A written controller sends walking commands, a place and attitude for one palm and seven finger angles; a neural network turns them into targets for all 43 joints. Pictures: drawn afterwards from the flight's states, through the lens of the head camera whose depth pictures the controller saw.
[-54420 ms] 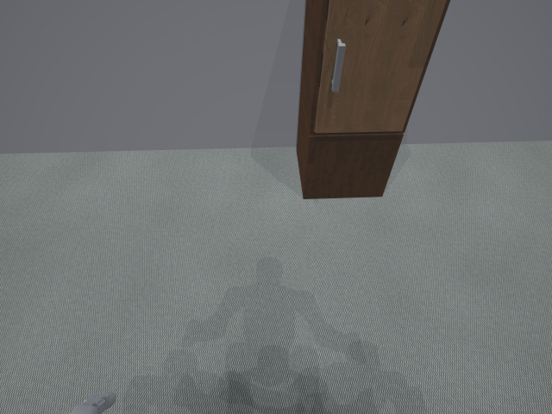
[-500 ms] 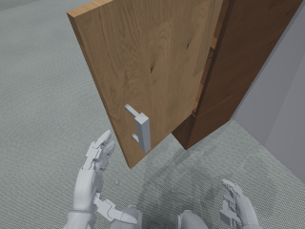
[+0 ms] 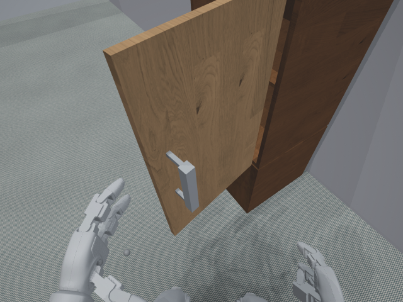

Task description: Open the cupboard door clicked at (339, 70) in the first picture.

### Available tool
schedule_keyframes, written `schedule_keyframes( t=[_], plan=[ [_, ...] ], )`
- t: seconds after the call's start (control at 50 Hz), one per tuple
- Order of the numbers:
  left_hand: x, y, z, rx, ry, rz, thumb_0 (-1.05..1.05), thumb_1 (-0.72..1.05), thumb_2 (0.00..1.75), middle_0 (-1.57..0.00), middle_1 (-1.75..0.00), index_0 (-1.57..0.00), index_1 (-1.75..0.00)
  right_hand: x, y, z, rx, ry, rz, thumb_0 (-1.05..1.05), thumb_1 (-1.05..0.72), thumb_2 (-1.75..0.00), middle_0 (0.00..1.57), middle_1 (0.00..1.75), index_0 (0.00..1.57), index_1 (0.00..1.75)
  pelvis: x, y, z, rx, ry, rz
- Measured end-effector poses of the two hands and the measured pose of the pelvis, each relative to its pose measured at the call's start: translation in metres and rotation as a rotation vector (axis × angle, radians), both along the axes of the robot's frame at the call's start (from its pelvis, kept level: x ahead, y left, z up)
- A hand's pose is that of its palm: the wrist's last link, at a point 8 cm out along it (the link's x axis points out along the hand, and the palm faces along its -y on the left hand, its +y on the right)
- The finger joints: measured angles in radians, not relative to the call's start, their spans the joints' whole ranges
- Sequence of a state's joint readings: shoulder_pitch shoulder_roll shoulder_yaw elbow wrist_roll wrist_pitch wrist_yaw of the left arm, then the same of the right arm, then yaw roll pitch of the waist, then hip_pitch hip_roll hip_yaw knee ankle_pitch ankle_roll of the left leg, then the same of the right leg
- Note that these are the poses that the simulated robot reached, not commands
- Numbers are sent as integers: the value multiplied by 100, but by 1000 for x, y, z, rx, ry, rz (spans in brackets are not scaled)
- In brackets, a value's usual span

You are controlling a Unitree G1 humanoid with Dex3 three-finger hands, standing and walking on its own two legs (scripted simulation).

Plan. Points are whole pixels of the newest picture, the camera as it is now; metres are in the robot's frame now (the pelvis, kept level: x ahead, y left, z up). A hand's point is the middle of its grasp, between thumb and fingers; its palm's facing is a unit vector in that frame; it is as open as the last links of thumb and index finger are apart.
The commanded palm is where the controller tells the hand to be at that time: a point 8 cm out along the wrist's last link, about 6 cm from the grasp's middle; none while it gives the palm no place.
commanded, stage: draw the hand back to the body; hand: left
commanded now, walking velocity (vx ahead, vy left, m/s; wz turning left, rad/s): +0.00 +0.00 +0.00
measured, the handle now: (182, 182) +0.35 +0.07 +0.03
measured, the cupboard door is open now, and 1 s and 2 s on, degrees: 100 100 100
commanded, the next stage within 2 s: step back with the hand held close in 1.30 s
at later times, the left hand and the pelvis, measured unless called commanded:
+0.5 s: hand (50, 235) +0.19 +0.22 +0.15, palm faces +0.21 -0.91 -0.36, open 14.1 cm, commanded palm +0.16 +0.27 +0.18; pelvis +0.02 +0.02 +0.06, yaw -1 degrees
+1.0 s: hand out of the picture +0.22 +0.30 +0.25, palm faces +0.47 -0.78 -0.41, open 8.3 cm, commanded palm +0.17 +0.33 +0.25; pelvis +0.03 +0.03 +0.08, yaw -1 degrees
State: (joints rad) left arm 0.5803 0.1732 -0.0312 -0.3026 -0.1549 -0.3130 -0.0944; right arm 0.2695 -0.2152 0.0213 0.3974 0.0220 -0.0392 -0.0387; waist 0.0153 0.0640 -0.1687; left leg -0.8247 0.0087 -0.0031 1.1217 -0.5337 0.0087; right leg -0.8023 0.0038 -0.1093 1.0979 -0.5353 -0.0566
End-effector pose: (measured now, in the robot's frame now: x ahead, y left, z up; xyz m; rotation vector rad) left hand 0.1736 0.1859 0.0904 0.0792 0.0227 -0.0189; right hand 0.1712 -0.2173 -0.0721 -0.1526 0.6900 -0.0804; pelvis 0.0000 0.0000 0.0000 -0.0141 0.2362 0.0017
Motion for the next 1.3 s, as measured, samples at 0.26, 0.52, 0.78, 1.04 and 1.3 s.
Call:
schedule_keyframes(
  t=[0.26,0.52,0.78,1.04,1.3],
  plan=[
    [-4,39,39,45,-47,21,-1,-45,32,-16,-30,-16,-31,3,-7,38,-63,-68,-12,1,-91,-90,20,30,20,30,6,5,22,-17,-74,5],
    [-10,83,82,297,60,267,-1,-9,47,-17,-30,-17,-31,9,21,61,-57,-46,-15,1,-91,-90,20,30,20,30,18,21,58,-11,-186,-9],
    [3,122,141,364,-107,380,0,36,66,-19,-31,-19,-31,24,38,78,-50,-64,41,1,-91,-90,20,30,20,30,26,32,77,-7,-267,-17],
    [4,146,177,402,-221,477,1,78,84,-21,-30,-21,-31,29,29,84,-60,-41,56,1,-91,-90,20,30,20,30,26,30,85,-5,-302,-26],
    [-1,128,167,385,-176,440,2,88,89,-21,-31,-21,-31,17,14,81,-68,-15,34,1,-91,-90,20,30,20,30,23,19,87,-3,-318,-28]
  ],
)
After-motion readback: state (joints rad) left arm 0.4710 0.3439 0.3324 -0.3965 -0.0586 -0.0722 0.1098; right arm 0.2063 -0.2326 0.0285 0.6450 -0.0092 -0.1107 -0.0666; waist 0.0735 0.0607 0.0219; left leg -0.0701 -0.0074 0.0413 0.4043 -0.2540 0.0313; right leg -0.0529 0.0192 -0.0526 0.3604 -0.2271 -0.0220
